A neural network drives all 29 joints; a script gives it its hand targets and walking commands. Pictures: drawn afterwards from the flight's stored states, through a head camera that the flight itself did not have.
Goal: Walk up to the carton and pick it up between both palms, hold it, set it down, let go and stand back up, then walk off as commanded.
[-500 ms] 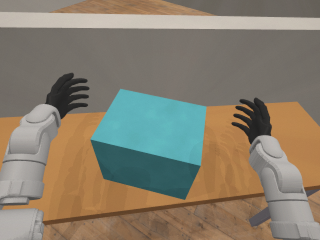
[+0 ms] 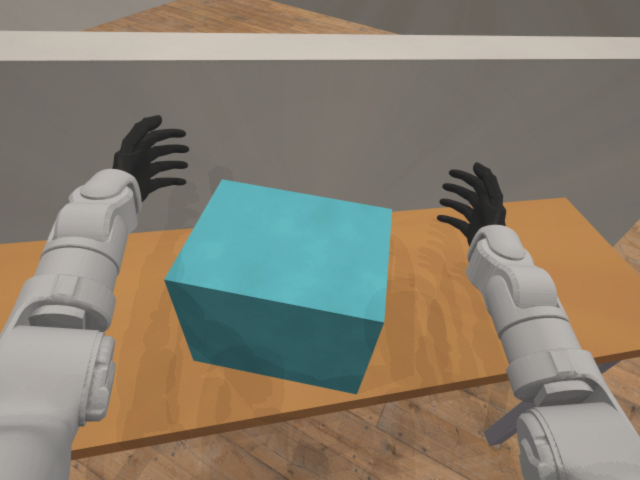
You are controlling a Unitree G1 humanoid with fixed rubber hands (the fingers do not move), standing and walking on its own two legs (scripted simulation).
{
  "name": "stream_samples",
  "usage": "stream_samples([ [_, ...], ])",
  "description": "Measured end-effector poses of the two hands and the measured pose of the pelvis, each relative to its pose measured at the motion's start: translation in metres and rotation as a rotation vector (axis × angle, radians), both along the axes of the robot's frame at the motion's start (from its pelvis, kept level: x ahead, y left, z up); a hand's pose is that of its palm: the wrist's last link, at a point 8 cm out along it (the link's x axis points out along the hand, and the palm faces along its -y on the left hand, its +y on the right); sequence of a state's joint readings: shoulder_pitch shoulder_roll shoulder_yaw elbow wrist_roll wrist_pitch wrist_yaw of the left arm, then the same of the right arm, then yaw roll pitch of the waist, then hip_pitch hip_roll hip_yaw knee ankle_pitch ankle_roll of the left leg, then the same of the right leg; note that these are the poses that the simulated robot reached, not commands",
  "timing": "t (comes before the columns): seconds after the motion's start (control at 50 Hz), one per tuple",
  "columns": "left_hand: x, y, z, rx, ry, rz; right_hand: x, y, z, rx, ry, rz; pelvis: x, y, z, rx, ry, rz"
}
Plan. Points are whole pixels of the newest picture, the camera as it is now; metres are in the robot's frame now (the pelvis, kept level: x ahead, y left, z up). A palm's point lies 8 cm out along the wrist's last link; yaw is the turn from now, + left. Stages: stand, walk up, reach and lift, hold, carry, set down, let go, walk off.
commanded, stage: reach and lift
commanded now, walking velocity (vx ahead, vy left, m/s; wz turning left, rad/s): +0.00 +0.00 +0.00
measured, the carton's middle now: (289, 287) +0.39 +0.00 +0.02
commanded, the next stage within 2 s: none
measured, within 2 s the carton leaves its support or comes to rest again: neither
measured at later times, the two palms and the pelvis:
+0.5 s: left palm (158, 237) +0.45 +0.17 +0.07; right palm (438, 272) +0.36 -0.21 +0.06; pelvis +0.00 +0.00 -0.01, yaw +1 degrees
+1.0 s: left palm (173, 236) +0.45 +0.15 +0.07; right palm (420, 268) +0.37 -0.18 +0.06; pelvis -0.01 +0.01 -0.02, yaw +1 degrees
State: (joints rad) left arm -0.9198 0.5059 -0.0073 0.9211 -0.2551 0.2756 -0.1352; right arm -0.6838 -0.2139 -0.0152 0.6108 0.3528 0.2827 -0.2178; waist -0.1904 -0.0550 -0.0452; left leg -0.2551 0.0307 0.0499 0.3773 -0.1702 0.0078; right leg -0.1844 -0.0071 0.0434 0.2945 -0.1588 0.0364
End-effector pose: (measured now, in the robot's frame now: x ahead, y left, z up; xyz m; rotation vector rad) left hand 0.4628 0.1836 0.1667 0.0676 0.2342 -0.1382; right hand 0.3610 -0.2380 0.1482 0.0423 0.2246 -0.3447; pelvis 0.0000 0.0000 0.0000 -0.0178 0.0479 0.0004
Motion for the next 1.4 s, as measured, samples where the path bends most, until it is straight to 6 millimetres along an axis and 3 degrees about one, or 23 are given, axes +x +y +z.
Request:
stream_samples([
  [0.24, -0.012, -0.008, -0.069, 0.032, 0.055, 0.029, -0.005, 0.020, -0.069, 0.024, 0.069, -0.015, -0.005, -0.002, -0.005, -0.006, 0.076, 0.009],
  [0.44, -0.008, -0.007, -0.094, 0.033, 0.039, 0.033, 0.002, 0.030, -0.089, 0.014, 0.064, -0.033, -0.001, 0.000, -0.012, -0.019, 0.152, 0.020],
  [0.78, -0.010, -0.016, -0.097, 0.034, 0.018, 0.014, 0.005, 0.033, -0.088, 0.001, 0.040, -0.049, -0.002, 0.006, -0.015, -0.027, 0.178, 0.017],
  [0.98, -0.012, -0.028, -0.093, 0.030, 0.006, -0.003, 0.010, 0.056, -0.088, 0.014, 0.040, -0.035, -0.007, 0.006, -0.015, -0.029, 0.190, 0.019],
  [1.4, -0.013, -0.034, -0.094, 0.011, 0.011, 0.003, 0.007, 0.052, -0.086, 0.005, 0.045, -0.078, -0.010, 0.008, -0.014, -0.028, 0.181, 0.010],
])
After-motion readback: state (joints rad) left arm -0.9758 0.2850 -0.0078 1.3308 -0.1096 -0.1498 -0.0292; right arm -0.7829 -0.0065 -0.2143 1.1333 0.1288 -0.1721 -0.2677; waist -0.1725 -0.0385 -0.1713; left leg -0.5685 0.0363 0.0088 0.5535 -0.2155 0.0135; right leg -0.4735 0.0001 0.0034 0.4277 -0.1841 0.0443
